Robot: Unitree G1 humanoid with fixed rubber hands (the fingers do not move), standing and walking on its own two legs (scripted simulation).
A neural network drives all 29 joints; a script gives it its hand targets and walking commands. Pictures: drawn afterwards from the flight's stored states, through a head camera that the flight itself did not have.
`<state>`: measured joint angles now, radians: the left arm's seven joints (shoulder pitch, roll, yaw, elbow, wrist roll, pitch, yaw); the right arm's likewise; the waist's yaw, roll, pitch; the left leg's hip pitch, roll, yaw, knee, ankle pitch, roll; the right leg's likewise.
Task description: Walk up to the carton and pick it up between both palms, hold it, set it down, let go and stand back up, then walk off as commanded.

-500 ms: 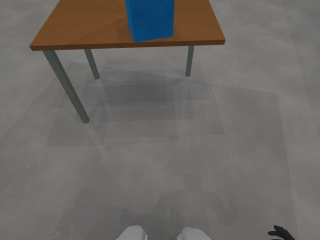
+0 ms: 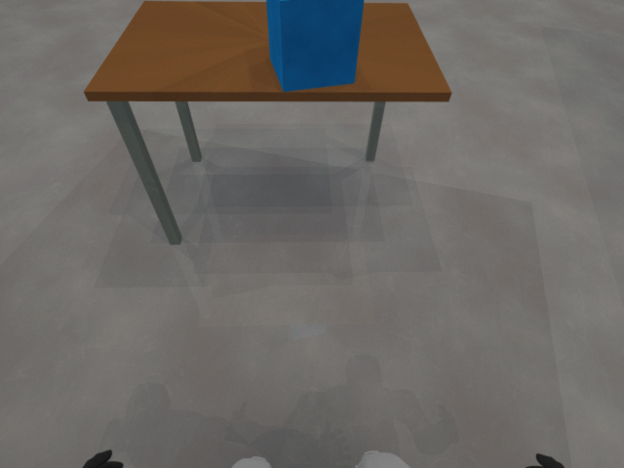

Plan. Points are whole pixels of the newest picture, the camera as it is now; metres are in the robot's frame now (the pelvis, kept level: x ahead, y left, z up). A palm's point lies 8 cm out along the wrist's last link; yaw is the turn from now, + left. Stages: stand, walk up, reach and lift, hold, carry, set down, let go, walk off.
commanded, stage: walk off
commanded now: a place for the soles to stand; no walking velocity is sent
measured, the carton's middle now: (311, 30) +1.10 -0.02 +0.05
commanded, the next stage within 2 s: stand in 0.50 s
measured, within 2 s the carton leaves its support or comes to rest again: neither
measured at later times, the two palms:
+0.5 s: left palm out of the picture +0.09 +0.31 -0.11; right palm out of the picture +0.09 -0.32 -0.09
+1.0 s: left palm out of the picture +0.11 +0.31 -0.11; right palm out of the picture +0.10 -0.32 -0.09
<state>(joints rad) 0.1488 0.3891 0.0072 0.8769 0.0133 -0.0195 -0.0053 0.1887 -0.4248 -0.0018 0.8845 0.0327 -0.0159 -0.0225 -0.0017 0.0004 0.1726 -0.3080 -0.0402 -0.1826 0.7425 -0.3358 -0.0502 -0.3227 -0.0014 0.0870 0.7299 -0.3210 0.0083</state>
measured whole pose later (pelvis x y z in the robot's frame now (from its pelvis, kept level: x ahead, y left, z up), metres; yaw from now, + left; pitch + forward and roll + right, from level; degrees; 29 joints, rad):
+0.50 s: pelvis +0.00 +0.01 +0.00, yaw +0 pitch -6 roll -1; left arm 0.14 0.40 0.01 0.97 0.01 -0.02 -0.01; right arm 0.18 -0.42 0.00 0.90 0.03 -0.02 -0.01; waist 0.00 0.00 0.16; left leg -0.31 -0.03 -0.18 0.74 -0.33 -0.04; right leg -0.30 0.01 0.09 0.68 -0.29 0.01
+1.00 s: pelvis +0.02 +0.00 +0.01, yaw +0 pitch -4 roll -1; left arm 0.09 0.40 0.01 1.00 0.01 -0.02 -0.01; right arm 0.17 -0.42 0.00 0.93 0.03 -0.01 -0.01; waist 0.00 0.00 0.15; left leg -0.30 -0.03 -0.18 0.71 -0.34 -0.04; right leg -0.30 0.00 0.09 0.67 -0.31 0.03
